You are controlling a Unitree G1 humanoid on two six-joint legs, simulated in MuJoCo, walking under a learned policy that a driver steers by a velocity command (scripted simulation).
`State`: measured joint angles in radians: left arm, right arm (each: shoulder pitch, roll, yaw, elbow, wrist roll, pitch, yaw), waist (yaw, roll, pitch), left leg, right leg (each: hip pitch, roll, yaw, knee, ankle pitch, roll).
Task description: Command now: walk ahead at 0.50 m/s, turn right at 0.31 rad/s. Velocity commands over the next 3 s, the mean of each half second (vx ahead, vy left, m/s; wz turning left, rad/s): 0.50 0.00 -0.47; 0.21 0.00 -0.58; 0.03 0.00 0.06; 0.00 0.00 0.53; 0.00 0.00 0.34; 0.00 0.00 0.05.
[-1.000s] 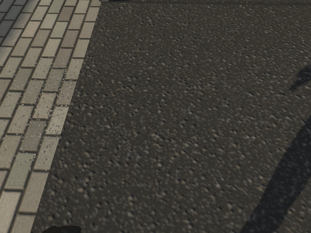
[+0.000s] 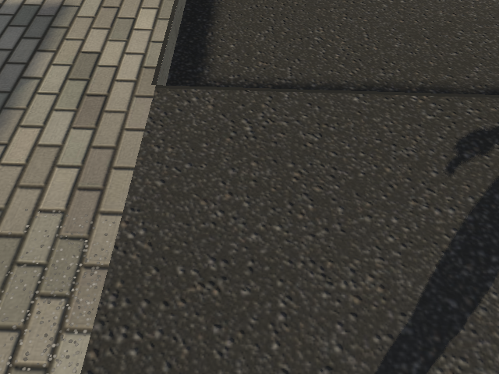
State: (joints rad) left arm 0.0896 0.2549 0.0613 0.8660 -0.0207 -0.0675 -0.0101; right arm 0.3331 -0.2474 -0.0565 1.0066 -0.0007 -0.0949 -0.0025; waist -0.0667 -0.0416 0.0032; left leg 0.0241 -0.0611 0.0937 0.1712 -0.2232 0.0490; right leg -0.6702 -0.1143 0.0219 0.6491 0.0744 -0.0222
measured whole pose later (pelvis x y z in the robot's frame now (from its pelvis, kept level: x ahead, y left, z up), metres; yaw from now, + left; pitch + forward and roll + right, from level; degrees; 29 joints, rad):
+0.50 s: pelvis +0.28 -0.07 +0.00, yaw -16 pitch +2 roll +0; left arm 0.33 0.26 0.08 0.82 -0.02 -0.06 0.01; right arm 0.02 -0.28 -0.06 0.80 -0.01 -0.10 0.00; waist 0.07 0.03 0.03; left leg -0.64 0.07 -0.10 0.61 0.03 -0.04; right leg -0.13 0.11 0.12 0.33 -0.22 -0.09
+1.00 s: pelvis +0.45 -0.08 +0.00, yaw -34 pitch +2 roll +1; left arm 0.18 0.31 0.08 0.64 -0.02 0.06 0.01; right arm 0.12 -0.29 -0.07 0.82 0.00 -0.01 -0.01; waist -0.03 -0.01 0.07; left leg -0.26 0.05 0.17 0.38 -0.15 0.01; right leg -0.51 -0.07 0.00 0.80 -0.29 0.03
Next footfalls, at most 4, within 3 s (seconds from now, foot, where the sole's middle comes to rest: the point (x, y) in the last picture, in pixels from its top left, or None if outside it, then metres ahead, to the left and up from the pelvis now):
0.16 right None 0.26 -0.14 -0.78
0.64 left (246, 344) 0.58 -0.01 -0.78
1.08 right None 0.44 -0.24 -0.78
1.54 left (253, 364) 0.53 -0.02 -0.78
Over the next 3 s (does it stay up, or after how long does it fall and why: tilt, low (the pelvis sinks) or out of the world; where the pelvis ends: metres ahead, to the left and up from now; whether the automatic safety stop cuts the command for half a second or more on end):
stays up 0.48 -0.08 -0.01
